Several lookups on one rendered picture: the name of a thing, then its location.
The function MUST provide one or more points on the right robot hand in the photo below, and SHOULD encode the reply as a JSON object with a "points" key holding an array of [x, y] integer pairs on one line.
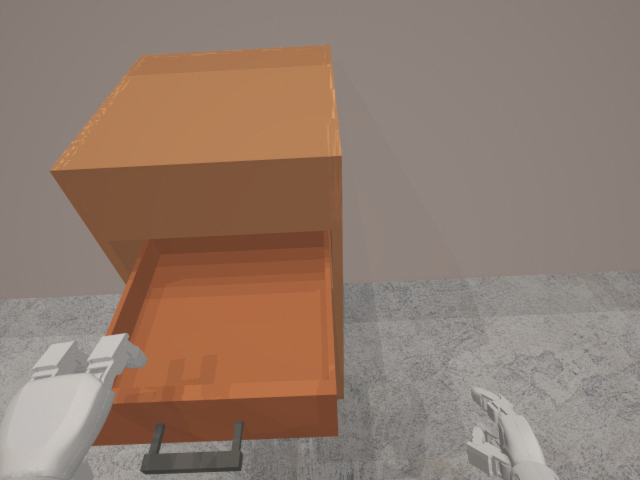
{"points": [[497, 452]]}

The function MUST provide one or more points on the left robot hand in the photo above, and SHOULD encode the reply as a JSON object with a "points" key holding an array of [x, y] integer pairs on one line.
{"points": [[54, 419]]}

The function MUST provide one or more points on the handle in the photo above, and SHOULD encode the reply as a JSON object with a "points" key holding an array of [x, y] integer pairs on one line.
{"points": [[192, 462]]}

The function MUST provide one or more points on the cabinet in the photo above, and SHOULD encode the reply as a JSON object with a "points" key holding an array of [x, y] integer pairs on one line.
{"points": [[211, 144]]}

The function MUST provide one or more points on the drawer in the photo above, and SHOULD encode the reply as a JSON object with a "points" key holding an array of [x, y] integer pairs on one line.
{"points": [[234, 327]]}

